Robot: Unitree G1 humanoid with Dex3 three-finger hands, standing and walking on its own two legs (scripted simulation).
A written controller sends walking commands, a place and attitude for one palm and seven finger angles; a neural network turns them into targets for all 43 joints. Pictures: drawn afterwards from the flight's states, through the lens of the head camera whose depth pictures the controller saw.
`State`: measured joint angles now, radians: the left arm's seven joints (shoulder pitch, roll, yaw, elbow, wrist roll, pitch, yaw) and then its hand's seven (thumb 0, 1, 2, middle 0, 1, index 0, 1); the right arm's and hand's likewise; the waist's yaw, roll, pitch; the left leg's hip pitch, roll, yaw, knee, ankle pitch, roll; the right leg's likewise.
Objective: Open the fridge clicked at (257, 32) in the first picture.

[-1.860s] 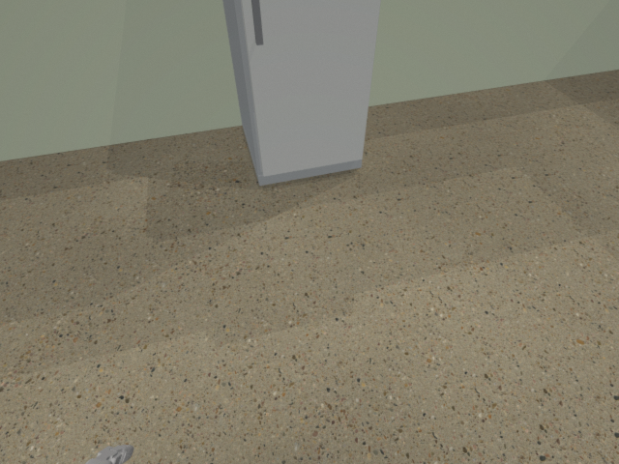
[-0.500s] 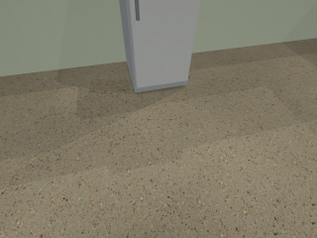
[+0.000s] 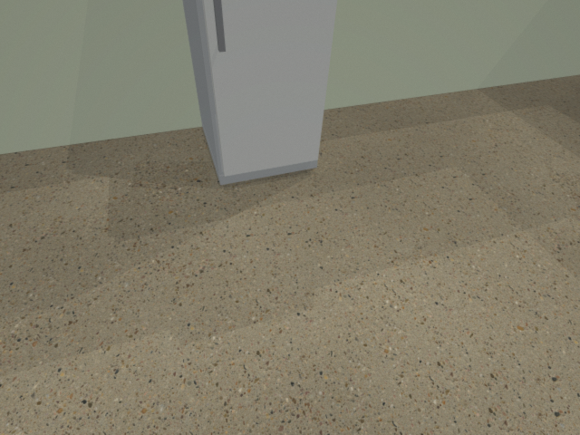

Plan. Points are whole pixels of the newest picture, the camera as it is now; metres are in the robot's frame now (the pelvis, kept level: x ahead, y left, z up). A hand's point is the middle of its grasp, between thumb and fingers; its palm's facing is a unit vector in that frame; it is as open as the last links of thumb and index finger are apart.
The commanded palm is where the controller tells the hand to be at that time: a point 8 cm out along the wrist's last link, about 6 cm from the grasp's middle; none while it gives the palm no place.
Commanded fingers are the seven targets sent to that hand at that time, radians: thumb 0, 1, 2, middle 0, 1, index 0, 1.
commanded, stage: walk to a spot facing it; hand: left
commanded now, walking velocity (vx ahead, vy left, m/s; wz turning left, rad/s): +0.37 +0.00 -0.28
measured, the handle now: (216, 2) +1.39 +0.36 +0.12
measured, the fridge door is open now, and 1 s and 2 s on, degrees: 0 0 0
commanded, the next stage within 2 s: turn to face it in 1.48 s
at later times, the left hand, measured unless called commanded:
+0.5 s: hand (218, 424) +0.18 +0.13 -0.17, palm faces -0.06 -0.99 -0.15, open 7.4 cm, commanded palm none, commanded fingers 0.00 0.90 0.90 -0.20 -0.30 -0.20 -0.30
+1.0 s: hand (248, 256) +0.52 +0.13 -0.16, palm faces -0.20 -0.96 -0.17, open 7.4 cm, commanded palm none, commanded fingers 0.00 0.90 0.90 -0.20 -0.30 -0.20 -0.30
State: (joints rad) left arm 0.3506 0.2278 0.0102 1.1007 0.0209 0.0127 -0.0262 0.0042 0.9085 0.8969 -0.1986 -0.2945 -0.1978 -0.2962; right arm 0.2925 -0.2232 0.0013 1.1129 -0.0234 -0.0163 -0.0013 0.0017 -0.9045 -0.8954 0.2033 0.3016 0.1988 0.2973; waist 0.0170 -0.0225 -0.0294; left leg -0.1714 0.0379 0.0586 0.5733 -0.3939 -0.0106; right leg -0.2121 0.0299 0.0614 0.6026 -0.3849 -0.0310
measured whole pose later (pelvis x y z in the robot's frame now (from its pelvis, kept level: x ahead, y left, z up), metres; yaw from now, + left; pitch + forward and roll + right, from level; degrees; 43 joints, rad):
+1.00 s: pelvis +0.41 -0.04 +0.01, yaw -12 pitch +0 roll +1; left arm 0.18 0.19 0.07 1.03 0.03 0.00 -0.03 0.00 0.91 0.90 -0.19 -0.29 -0.19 -0.30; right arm 0.43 -0.14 -0.04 1.14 -0.02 -0.07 -0.02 -0.01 -0.92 -0.90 0.20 0.30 0.20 0.30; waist -0.02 -0.03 0.05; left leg 0.01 0.05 0.28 0.32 -0.32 0.00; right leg -0.58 -0.13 -0.09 0.80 -0.14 0.01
